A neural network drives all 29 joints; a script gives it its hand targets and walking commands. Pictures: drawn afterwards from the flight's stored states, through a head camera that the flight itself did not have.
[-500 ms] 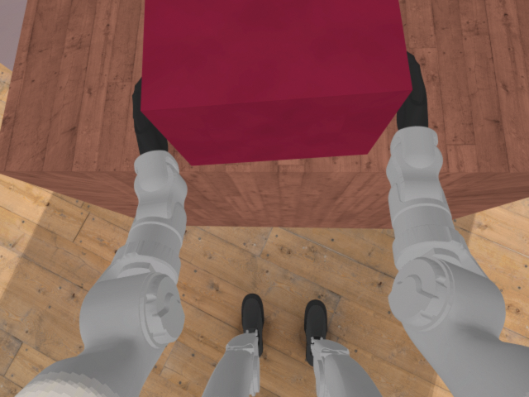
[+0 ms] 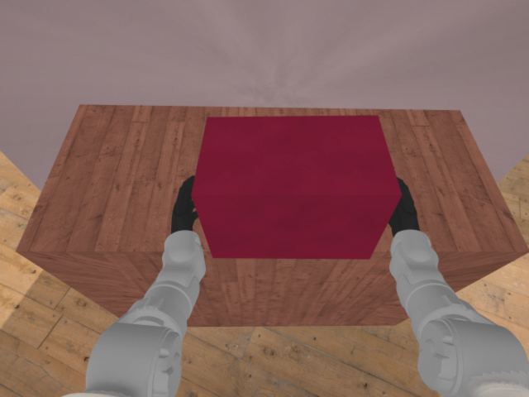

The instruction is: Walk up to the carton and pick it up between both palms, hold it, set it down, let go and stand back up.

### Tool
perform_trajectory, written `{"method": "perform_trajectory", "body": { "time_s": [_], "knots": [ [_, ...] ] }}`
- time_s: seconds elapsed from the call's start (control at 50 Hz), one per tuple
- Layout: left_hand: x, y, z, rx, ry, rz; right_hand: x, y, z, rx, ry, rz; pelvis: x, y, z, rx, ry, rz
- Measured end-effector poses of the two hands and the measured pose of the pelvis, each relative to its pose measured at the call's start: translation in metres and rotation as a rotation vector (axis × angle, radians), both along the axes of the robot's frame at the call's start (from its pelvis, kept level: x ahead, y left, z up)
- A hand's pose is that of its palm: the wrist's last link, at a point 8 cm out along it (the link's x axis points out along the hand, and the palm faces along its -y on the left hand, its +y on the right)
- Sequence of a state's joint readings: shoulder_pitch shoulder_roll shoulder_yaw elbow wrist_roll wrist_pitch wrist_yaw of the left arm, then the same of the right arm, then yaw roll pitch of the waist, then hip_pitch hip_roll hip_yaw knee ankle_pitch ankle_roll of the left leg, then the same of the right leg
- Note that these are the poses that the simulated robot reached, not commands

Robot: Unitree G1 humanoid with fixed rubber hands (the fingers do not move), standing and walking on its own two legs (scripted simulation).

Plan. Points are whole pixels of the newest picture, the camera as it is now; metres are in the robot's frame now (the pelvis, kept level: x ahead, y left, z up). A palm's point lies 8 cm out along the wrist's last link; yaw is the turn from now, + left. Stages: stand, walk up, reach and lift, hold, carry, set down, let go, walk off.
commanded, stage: reach and lift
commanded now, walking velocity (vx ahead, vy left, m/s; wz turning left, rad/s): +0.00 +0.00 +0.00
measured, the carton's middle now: (291, 190) +0.45 -0.04 +0.02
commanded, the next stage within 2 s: none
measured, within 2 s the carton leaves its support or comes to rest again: neither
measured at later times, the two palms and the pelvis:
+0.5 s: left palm (156, 189) +0.40 +0.16 +0.10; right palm (418, 170) +0.41 -0.20 +0.12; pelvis -0.02 -0.03 +0.01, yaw +2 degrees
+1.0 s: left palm (168, 197) +0.40 +0.14 +0.08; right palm (420, 206) +0.38 -0.21 +0.07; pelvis -0.01 -0.03 +0.03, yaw +3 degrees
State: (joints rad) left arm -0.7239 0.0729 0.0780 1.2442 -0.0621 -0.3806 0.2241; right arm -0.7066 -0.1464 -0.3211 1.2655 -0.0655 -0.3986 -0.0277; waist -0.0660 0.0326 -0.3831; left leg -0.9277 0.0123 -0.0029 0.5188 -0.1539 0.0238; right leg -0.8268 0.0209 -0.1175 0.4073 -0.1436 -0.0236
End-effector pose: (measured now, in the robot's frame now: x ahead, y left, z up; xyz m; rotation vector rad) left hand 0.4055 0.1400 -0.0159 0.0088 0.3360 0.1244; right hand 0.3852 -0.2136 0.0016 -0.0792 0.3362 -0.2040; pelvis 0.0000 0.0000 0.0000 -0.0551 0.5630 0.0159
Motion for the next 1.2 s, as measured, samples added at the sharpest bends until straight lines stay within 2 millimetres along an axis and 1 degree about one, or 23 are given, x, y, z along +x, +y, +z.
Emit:
{"method": "perform_trajectory", "body": {
  "time_s": [0.08, 0.14, 0.22, 0.28, 0.36, 0.42, 0.5, 0.6, 0.66, 0.7, 0.74, 0.8, 0.94, 0.98, 1.02, 1.06, 1.1, 1.14, 1.2],
  "knots": [
    [-0.008, -0.005, 0.004, 0.026, 0.037, -0.008, 0.000, -0.005, 0.010, 0.010, -0.005, -0.004, -0.003, 0.000, 0.001, 0.007, -0.038, -0.020],
    [-0.014, -0.005, 0.008, 0.051, 0.066, -0.008, 0.003, -0.004, 0.019, 0.013, -0.017, 0.003, -0.006, -0.001, 0.001, 0.014, -0.063, -0.035],
    [-0.021, -0.001, 0.018, 0.077, 0.088, 0.015, 0.008, 0.002, 0.031, 0.026, -0.019, 0.019, -0.011, -0.005, 0.001, 0.025, -0.096, -0.044],
    [-0.023, 0.006, 0.031, 0.088, 0.091, 0.048, 0.011, 0.009, 0.041, 0.034, -0.018, 0.038, -0.015, -0.010, 0.001, 0.031, -0.121, -0.042],
    [-0.021, 0.014, 0.056, 0.103, 0.075, 0.076, 0.015, 0.017, 0.059, 0.038, -0.030, 0.058, -0.019, -0.018, 0.001, 0.038, -0.156, -0.027],
    [-0.017, 0.017, 0.080, 0.105, 0.040, 0.083, 0.019, 0.020, 0.079, 0.032, -0.049, 0.062, -0.020, -0.023, 0.003, 0.041, -0.186, -0.010],
    [-0.010, 0.015, 0.119, 0.083, -0.030, 0.090, 0.022, 0.018, 0.114, 0.030, -0.090, 0.053, -0.020, -0.030, 0.007, 0.045, -0.243, 0.013],
    [-0.002, 0.009, 0.165, 0.033, -0.113, 0.081, 0.024, 0.011, 0.158, 0.033, -0.136, 0.037, -0.021, -0.037, 0.014, 0.053, -0.343, 0.035],
    [0.003, 0.005, 0.181, -0.001, -0.133, 0.044, 0.023, 0.004, 0.176, 0.031, -0.143, 0.025, -0.023, -0.039, 0.018, 0.059, -0.402, 0.043],
    [0.004, 0.003, 0.184, -0.016, -0.130, 0.011, 0.023, 0.000, 0.181, 0.031, -0.137, 0.021, -0.024, -0.040, 0.021, 0.062, -0.435, 0.048],
    [0.005, 0.001, 0.181, -0.025, -0.114, -0.020, 0.022, -0.004, 0.179, 0.032, -0.119, 0.018, -0.025, -0.040, 0.023, 0.063, -0.459, 0.052],
    [0.004, 0.000, 0.166, -0.023, -0.074, -0.043, 0.020, -0.007, 0.162, 0.026, -0.079, 0.018, -0.026, -0.040, 0.025, 0.064, -0.471, 0.054],
    [-0.005, 0.002, 0.115, 0.014, 0.006, -0.003, 0.002, 0.000, 0.092, 0.009, 0.003, 0.015, -0.020, -0.037, 0.028, 0.059, -0.401, 0.049],
    [-0.009, 0.003, 0.104, 0.020, 0.010, 0.013, -0.005, 0.003, 0.076, 0.005, 0.008, 0.008, -0.016, -0.036, 0.028, 0.057, -0.369, 0.044],
    [-0.011, 0.004, 0.097, 0.022, 0.008, 0.025, -0.011, 0.006, 0.064, 0.002, 0.005, -0.002, -0.011, -0.034, 0.028, 0.053, -0.337, 0.038],
    [-0.014, 0.006, 0.094, 0.022, 0.000, 0.035, -0.015, 0.009, 0.058, 0.001, -0.005, -0.012, -0.006, -0.032, 0.028, 0.051, -0.310, 0.032],
    [-0.017, 0.008, 0.094, 0.021, -0.009, 0.043, -0.019, 0.013, 0.057, 0.001, -0.016, -0.016, -0.002, -0.029, 0.027, 0.049, -0.294, 0.026],
    [-0.020, 0.011, 0.098, 0.023, -0.020, 0.048, -0.021, 0.016, 0.061, -0.001, -0.030, -0.015, 0.002, -0.026, 0.027, 0.048, -0.292, 0.021],
    [-0.026, 0.016, 0.111, 0.032, -0.047, 0.053, -0.021, 0.021, 0.076, -0.004, -0.063, -0.005, 0.006, -0.021, 0.028, 0.047, -0.317, 0.018]
  ]
}}
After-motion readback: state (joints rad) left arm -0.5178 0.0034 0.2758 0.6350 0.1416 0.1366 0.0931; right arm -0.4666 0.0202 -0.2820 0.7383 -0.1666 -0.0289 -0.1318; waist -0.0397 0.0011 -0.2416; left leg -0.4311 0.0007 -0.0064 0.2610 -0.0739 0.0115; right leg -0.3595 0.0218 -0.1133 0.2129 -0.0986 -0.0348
